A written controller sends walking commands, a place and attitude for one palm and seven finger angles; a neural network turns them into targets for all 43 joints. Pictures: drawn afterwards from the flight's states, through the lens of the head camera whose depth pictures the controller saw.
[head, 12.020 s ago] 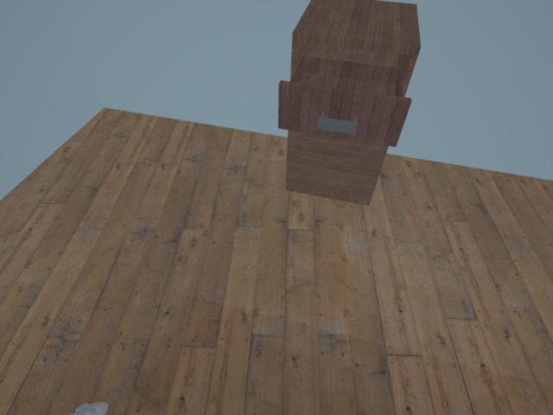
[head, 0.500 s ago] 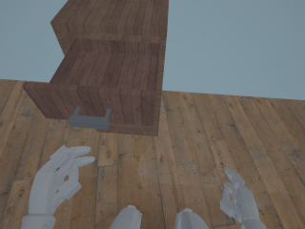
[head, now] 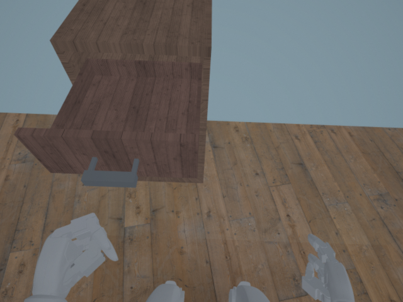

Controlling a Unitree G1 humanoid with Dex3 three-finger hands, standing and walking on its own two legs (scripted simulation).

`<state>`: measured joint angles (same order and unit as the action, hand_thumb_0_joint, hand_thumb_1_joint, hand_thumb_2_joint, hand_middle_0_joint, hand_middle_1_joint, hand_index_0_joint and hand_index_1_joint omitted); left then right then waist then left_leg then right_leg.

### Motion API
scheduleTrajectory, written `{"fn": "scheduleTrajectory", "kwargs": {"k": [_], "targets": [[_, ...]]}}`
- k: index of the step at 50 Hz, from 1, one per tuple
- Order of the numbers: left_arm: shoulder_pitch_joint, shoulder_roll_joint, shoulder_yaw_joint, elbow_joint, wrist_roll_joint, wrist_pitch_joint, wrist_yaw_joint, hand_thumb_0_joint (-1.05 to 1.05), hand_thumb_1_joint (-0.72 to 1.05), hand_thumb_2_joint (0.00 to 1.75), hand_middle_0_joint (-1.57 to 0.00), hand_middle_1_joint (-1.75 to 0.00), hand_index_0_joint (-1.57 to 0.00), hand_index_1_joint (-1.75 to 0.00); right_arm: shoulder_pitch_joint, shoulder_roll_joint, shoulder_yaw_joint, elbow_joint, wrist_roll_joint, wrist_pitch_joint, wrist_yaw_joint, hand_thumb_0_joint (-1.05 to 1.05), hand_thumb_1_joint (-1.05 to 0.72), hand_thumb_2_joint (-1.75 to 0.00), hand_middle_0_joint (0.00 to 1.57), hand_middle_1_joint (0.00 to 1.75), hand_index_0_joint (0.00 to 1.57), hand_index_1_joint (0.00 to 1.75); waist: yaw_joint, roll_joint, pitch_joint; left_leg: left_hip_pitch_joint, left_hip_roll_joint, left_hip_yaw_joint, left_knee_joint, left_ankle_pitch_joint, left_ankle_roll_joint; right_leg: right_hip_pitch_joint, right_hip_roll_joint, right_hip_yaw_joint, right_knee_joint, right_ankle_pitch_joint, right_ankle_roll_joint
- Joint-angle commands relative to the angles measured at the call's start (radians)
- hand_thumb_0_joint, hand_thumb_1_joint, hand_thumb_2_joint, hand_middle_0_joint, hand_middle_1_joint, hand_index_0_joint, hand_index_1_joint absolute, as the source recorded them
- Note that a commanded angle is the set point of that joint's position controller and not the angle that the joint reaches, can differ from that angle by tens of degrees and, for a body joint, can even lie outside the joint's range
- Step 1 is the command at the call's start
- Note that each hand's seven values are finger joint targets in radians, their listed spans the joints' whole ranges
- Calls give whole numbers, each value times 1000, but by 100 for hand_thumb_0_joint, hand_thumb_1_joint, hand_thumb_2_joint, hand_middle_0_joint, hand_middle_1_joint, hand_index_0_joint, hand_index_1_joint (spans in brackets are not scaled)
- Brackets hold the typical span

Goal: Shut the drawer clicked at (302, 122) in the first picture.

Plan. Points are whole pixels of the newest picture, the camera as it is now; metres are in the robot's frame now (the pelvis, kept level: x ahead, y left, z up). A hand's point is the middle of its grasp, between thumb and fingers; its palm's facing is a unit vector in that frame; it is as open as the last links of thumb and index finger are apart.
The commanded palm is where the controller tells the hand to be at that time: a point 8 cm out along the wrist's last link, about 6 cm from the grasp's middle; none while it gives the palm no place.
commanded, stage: raise the hand and make a fist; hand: left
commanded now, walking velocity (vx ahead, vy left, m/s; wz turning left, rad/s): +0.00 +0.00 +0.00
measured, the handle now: (112, 170) +0.39 +0.23 -0.02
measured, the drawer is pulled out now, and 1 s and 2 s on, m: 0.30 0.30 0.30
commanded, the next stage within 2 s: bring the fist close to the handle in 0.82 s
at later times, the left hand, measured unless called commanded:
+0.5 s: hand (97, 254) +0.19 +0.18 +0.08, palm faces +0.03 -1.00 -0.05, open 3.3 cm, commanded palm +0.15 +0.23 +0.08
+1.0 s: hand (96, 256) +0.19 +0.18 +0.07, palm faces +0.05 -1.00 -0.06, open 3.3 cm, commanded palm +0.16 +0.24 +0.07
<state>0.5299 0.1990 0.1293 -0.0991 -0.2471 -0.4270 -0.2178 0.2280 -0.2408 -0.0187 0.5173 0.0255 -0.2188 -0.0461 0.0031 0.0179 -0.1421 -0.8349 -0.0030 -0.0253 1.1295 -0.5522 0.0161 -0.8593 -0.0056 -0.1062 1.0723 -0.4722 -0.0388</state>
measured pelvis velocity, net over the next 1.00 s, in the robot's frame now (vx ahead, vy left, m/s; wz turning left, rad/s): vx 0.01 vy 0.00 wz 0.00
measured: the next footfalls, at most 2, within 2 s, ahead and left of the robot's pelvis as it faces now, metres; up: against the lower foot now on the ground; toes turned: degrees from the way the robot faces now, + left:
none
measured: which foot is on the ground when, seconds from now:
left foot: down 0.00-1.00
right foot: down 0.00-1.00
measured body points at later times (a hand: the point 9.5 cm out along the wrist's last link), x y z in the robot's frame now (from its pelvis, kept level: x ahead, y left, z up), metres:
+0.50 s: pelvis +0.01 +0.01 +0.01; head +0.06 +0.02 +0.46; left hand +0.18 +0.23 +0.08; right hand +0.20 -0.21 -0.06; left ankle +0.00 +0.11 -0.66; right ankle +0.03 -0.10 -0.66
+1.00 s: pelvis +0.01 +0.00 +0.01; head +0.05 +0.00 +0.46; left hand +0.18 +0.23 +0.08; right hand +0.19 -0.23 -0.06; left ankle +0.00 +0.11 -0.66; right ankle +0.03 -0.10 -0.66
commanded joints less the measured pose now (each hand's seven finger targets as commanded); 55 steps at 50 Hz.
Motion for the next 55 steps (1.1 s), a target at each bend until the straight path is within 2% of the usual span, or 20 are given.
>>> {"fn": "scheduleTrajectory", "kwargs": {"k": [1,4,6,8,12,14,16,20,23,25,28,29,32,34,39,40,45,46,50,55], "targets": [[57,82,49,-254,-9,-43,15,0,90,90,-130,-149,-130,-149,-33,-97,-41,-171,-2,-37,-4,0,-90,-90,20,30,20,30,2,34,-203,112,-6,-21,-187,365,4,241,11,41,-141,261,13],[78,89,46,-251,3,-13,28,0,90,90,-136,-156,-136,-156,-38,-98,-37,-186,-2,-16,-1,0,-90,-90,20,30,20,30,-1,13,-165,112,-2,-28,-197,361,3,233,18,31,-144,250,11],[69,76,28,-283,9,-5,30,0,90,90,-140,-160,-140,-160,-33,-94,-33,-198,-3,-7,1,0,-90,-90,20,30,20,30,-2,30,-171,122,-3,-28,-203,365,0,235,16,29,-146,258,11],[90,80,37,-285,10,2,38,0,90,90,-140,-160,-140,-160,-33,-94,-33,-208,-2,2,1,0,-90,-90,20,30,20,30,-2,6,-157,115,-1,-28,-209,343,-2,233,18,24,-154,237,12],[86,66,6,-340,13,-3,39,0,90,90,-140,-160,-140,-160,-26,-92,-25,-220,-4,2,4,0,-90,-90,20,30,20,30,-3,50,-175,149,-1,-30,-206,373,-7,229,18,22,-147,255,10],[82,91,30,-325,15,2,43,0,90,90,-140,-160,-140,-160,-29,-97,-23,-218,-5,7,1,0,-90,-90,20,30,20,30,-4,14,-160,128,-1,-35,-205,367,-5,235,21,21,-146,252,8],[86,66,6,-351,14,-1,40,0,90,90,-140,-160,-140,-160,-25,-96,-22,-225,-3,4,2,0,-90,-90,20,30,20,30,-3,28,-169,144,-1,-35,-212,362,-10,226,18,17,-147,239,9],[104,68,-4,-375,19,8,46,0,90,90,-140,-160,-140,-160,-26,-97,-22,-230,1,0,3,0,-90,-90,20,30,20,30,1,38,-167,149,-1,-36,-222,360,-10,235,16,19,-156,228,8],[129,61,-8,-360,25,11,62,0,90,90,-140,-160,-140,-160,-24,-96,-24,-229,1,-2,2,0,-90,-90,20,30,20,30,1,6,-148,135,0,-36,-228,336,-10,233,15,15,-161,209,10],[136,56,-18,-371,31,9,69,0,90,90,-140,-160,-140,-160,-28,-95,-23,-234,0,-3,4,0,-90,-90,20,30,20,30,5,24,-151,130,-5,-32,-228,326,-9,234,13,19,-161,200,9],[131,64,-6,-363,30,1,80,0,90,90,-140,-160,-140,-160,-36,-95,-23,-235,1,1,2,0,-90,-90,20,30,20,30,1,8,-123,104,-7,-27,-232,268,-7,225,12,24,-173,150,9],[133,92,23,-346,32,1,85,0,90,90,-140,-160,-140,-160,-41,-96,-26,-231,1,4,0,0,-90,-90,20,30,20,30,4,-14,-122,88,-6,-26,-227,254,-2,230,13,33,-178,136,9],[125,71,10,-356,22,-17,80,0,90,90,-140,-160,-140,-160,-37,-95,-23,-235,4,1,-2,0,-90,-90,20,30,20,30,2,9,-117,88,-9,-21,-229,235,-1,227,11,41,-188,114,9],[120,86,17,-359,21,-22,79,0,90,90,-140,-160,-140,-160,-37,-98,-21,-228,2,-3,-3,0,-90,-90,20,30,20,30,-1,27,-132,91,-8,-22,-223,239,1,227,12,44,-187,117,8],[97,94,31,-324,11,-21,64,0,90,90,-140,-160,-140,-160,-36,-102,-22,-216,5,-9,-8,0,-90,-90,20,30,20,30,-10,3,-120,80,-8,-21,-218,227,4,227,10,52,-201,104,12],[88,76,10,-335,10,-21,58,0,90,90,-140,-160,-140,-160,-31,-101,-20,-218,5,-12,-8,0,-90,-90,20,30,20,30,-13,21,-131,94,-10,-21,-219,236,4,228,9,50,-198,118,12],[116,106,57,-313,2,-9,54,0,90,90,-140,-160,-140,-160,-34,-95,-25,-210,7,-13,-11,0,-90,-90,20,30,20,30,1,-10,-150,85,-11,-16,-219,257,6,272,5,63,-209,147,15],[113,103,59,-319,0,-10,53,0,90,90,-140,-160,-140,-160,-36,-93,-25,-209,7,-13,-11,0,-90,-90,20,30,20,30,3,6,-151,90,-13,-14,-218,269,5,276,4,63,-207,164,14],[50,73,34,-244,2,-27,45,0,90,90,-140,-160,-140,-160,-39,-98,-24,-193,1,-16,-10,0,-90,-90,20,30,20,30,-21,-19,-95,47,-13,-18,-192,236,4,206,5,57,-189,131,16],[-17,105,71,-212,-4,-70,25,0,90,90,-140,-160,-140,-160,-35,-104,-27,-181,-3,-27,-12,0,-90,-90,20,30,20,30,-12,6,-169,21,-14,-13,-151,221,5,191,2,80,-161,102,13]]}}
